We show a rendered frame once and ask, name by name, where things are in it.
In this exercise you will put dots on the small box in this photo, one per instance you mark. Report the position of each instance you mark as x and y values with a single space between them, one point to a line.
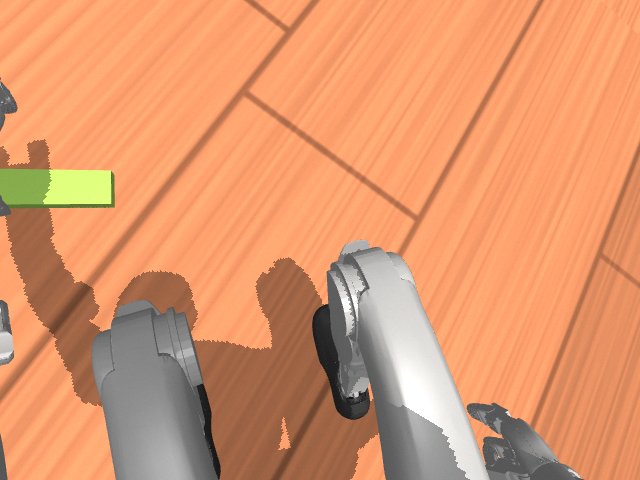
46 188

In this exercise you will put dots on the left robot foot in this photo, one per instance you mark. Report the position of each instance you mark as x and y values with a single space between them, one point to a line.
207 428

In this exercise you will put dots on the left robot hand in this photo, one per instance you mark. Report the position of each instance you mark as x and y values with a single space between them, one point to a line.
7 106

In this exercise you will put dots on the right robot arm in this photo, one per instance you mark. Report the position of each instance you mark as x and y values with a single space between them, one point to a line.
555 471

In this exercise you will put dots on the right robot hand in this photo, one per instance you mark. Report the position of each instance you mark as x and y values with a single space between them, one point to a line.
522 450

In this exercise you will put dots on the right robot foot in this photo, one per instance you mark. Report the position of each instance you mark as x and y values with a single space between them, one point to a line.
350 408

